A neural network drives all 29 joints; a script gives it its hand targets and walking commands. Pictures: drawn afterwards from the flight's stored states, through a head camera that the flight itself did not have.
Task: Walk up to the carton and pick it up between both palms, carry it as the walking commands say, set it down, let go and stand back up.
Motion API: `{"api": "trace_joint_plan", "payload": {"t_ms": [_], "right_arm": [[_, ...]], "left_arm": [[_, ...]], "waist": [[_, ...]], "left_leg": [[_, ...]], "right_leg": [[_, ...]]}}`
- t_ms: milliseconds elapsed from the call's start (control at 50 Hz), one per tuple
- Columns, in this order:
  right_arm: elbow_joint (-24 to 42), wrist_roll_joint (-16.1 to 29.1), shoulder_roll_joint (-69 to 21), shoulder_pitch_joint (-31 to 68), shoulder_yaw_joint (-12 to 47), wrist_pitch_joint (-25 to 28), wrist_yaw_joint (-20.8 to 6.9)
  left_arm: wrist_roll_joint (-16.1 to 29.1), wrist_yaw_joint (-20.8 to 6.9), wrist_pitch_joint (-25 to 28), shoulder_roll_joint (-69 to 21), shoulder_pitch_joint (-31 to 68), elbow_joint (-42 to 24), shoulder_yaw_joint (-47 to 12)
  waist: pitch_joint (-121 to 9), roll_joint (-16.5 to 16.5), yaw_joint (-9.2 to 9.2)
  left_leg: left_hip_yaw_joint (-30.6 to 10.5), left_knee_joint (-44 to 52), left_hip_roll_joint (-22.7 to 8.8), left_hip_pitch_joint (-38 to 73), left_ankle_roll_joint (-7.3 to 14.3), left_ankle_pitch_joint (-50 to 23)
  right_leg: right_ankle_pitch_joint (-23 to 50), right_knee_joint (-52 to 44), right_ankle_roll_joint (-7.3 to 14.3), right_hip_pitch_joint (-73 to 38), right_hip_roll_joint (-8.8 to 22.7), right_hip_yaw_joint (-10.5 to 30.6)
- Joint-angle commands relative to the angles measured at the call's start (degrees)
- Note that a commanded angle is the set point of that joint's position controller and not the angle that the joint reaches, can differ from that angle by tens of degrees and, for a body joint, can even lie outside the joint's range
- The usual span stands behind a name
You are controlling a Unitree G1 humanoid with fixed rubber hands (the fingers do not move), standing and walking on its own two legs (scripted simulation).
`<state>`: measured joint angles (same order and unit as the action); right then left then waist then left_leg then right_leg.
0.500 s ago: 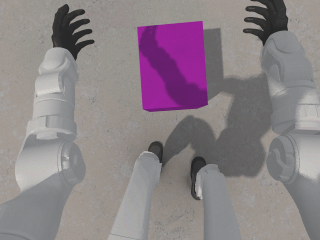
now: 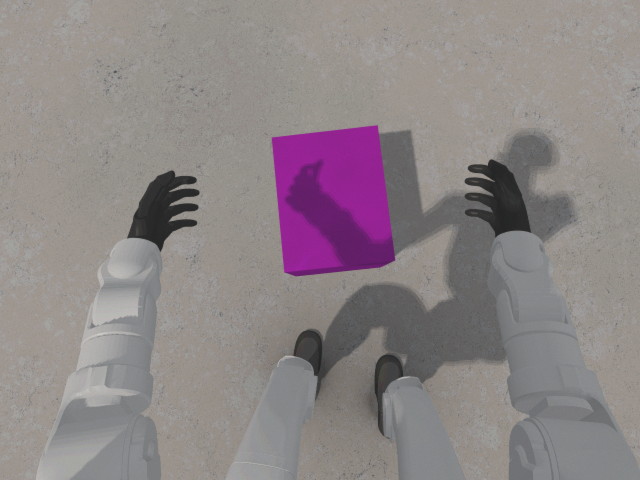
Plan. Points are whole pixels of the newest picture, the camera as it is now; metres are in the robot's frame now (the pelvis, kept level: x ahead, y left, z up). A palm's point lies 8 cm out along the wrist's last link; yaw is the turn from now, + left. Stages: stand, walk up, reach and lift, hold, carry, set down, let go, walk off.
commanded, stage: let go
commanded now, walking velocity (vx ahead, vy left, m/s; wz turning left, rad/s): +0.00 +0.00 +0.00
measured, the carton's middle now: (332, 209) +0.51 +0.06 -0.58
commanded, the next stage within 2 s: stand in 1.00 s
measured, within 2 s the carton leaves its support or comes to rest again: neither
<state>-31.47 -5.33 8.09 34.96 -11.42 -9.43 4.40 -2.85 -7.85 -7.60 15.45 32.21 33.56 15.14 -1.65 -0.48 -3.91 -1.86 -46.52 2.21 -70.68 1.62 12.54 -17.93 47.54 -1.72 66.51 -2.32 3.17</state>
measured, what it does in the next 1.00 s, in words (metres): rises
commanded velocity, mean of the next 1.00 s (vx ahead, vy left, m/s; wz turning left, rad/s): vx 0.00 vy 0.00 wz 0.00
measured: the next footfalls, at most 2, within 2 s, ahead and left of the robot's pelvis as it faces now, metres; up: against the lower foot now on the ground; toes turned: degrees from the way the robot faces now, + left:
none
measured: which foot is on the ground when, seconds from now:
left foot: down 0.00-1.00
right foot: down 0.00-1.00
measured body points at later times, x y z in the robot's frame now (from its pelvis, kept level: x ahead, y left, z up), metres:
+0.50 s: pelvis +0.05 -0.03 +0.06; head +0.13 -0.03 +0.51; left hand +0.22 +0.21 -0.02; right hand +0.26 -0.25 -0.02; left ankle +0.06 +0.10 -0.67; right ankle +0.02 -0.13 -0.67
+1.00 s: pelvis +0.06 -0.02 +0.06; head +0.07 -0.02 +0.51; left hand +0.23 +0.21 -0.01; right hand +0.24 -0.26 -0.01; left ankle +0.06 +0.09 -0.67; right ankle +0.02 -0.13 -0.67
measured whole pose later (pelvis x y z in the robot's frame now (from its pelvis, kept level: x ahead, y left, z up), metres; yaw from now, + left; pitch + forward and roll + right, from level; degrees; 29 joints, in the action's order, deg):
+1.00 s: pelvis +0.06 -0.02 +0.06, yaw +2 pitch -2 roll +1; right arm -27.3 1.5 12.4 -12.6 -1.9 -4.6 -2.1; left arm -0.6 -2.2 -10.8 12.5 -12.4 24.1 1.0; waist 2.6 -1.2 -0.4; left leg -2.5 -26.4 1.9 -10.1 0.2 14.2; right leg -18.7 26.6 1.0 5.8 -1.4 2.4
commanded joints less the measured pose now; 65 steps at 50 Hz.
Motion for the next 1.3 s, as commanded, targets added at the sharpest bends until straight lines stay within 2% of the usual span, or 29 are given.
{"api": "trace_joint_plan", "payload": {"t_ms": [0,80,140,320,420,520,640,740,820,900,980,1000,1040,1060,1100,1200,1280], "right_arm": [[7.29,0.79,4.37,0.25,1.18,2.35,-0.84],[3.97,0.76,5.02,-7.3,1.5,4.55,-2.0],[2.68,1.03,5.73,-13.24,1.67,6.11,-2.7],[5.72,4.02,6.8,-32.7,4.51,9.6,-4.51],[9.73,4.8,7.63,-40.19,5.97,10.02,-5.65],[11.07,4.98,7.82,-44.5,7.31,8.72,-6.78],[11.82,5.56,8.05,-44.82,8.53,6.11,-7.58],[11.72,5.72,8.08,-45.12,8.2,4.5,-7.61],[11.07,5.59,8.32,-45.65,7.65,4.2,-7.35],[9.53,6.77,9.89,-46.42,7.42,5.85,-6.43],[8.65,7.09,10.48,-46.67,7.86,5.96,-6.27],[1.35,2.13,14.6,-44.43,7.1,6.57,-4.47],[-0.51,1.67,15.92,-44.85,6.76,7.54,-3.41],[-1.34,1.8,16.18,-44.38,6.77,8.11,-3.34],[-2.71,2.3,16.56,-42.7,6.8,8.97,-3.49],[-6.41,2.83,17.54,-42.26,6.89,9.87,-3.48],[-9.03,2.9,18.78,-42.38,6.88,10.05,-3.2]], "left_arm": [[1.6,-0.4,2.06,5.54,-3.17,-5.64,-1.53],[2.8,-0.14,4.32,3.76,-10.16,-4.04,-3.92],[3.2,0.5,5.81,3.23,-15.89,-4.37,-5.44],[4.09,3.16,8.05,2.33,-35.45,-11.91,-10.03],[3.73,3.6,7.97,2.64,-41.47,-14.93,-10.27],[3.69,3.61,6.31,2.2,-44.21,-14.63,-11.12],[2.25,3.33,3.24,3.36,-44.01,-13.69,-10.23],[2.03,3.44,1.63,3.66,-43.82,-13.37,-10.73],[2.1,3.82,1.04,3.39,-43.62,-13.17,-11.7],[2.16,5.65,-1.97,2.46,-42.8,-14.53,-11.9],[2.27,6.3,-3.28,2.09,-42.52,-15.1,-13.27],[0.85,8.37,0.59,10.43,-41.53,-8.5,-10.2],[0.26,8.84,3.9,9.64,-41.66,-6.94,-10.56],[0.24,8.68,4.77,9.04,-41.37,-6.2,-10.69],[0.44,8.23,5.92,8.59,-41.14,-4.62,-10.69],[0.63,8.34,7.06,10.12,-41.68,-0.85,-10.59],[0.69,8.82,7.39,11.36,-42.34,1.79,-10.86]], "waist": [[-48.8,1.36,-1.47],[-34.94,1.09,-0.56],[-29.61,1.02,-0.16],[-18.29,1.89,1.71],[-11.6,-0.26,2.37],[-3.91,-2.66,3.15],[2.26,-2.95,3.0],[2.25,-1.34,3.43],[1.07,-1.46,3.83],[-1.0,-1.29,3.47],[-0.56,-0.96,3.89],[1.76,-5.54,2.68],[1.32,-1.98,3.85],[1.66,-0.31,4.01],[1.06,1.56,3.77],[-1.0,1.39,3.96],[-1.71,1.56,4.09]], "left_leg": [[-2.47,1.0,-1.37,54.82,-2.12,-33.26],[-2.15,6.51,-1.92,51.15,-3.06,-20.74],[-1.49,9.74,-2.03,52.08,-3.48,-16.2],[0.09,16.27,-1.55,60.31,-3.42,-16.92],[0.7,20.11,-0.32,62.82,-2.92,-16.6],[1.66,23.2,0.41,65.91,-2.8,-12.41],[2.61,22.88,1.68,68.73,-2.41,-9.25],[2.53,22.67,1.74,68.11,-1.69,-10.77],[1.94,22.29,1.55,67.34,-1.53,-12.53],[2.14,21.77,1.58,65.75,-1.71,-12.87],[1.49,21.33,1.18,65.1,-1.93,-11.51],[-0.91,20.81,-4.32,59.28,-2.61,-9.31],[-1.98,21.65,-4.37,59.18,-2.08,-3.38],[-2.67,22.49,-4.65,58.68,-1.81,-1.04],[-3.84,23.41,-5.4,57.88,-1.2,-0.05],[-4.42,22.48,-6.26,60.8,-0.76,-9.93],[-4.75,22.4,-6.65,62.55,-0.73,-13.82]], "right_leg": [[10.9,-5.4,-0.64,-12.91,-2.05,-4.11],[5.01,-9.09,-0.01,-17.03,-1.12,-4.39],[3.99,-11.6,0.35,-22.67,-0.65,-4.2],[12.19,-19.54,0.97,-41.75,-0.26,-2.65],[17.23,-23.72,0.43,-49.58,0.44,-1.46],[17.94,-27.56,-0.21,-53.86,1.81,-0.49],[16.67,-29.22,0.11,-53.72,3.48,0.34],[22.57,-26.87,-0.5,-57.37,2.55,-0.33],[26.1,-25.34,-0.42,-59.02,1.98,-0.66],[24.9,-24.27,-0.08,-58.44,1.28,-1.6],[19.87,-23.7,0.57,-56.95,0.46,-1.66],[9.47,-24.61,-0.43,-53.68,3.63,0.46],[1.95,-25.92,0.77,-53.35,4.28,2.81],[0.82,-25.86,1.16,-53.2,4.29,3.04],[2.89,-24.96,1.4,-54.51,4.12,2.79],[10.31,-24.47,1.28,-56.57,4.9,3.28],[13.1,-24.08,1.31,-57.25,5.23,3.46]]}}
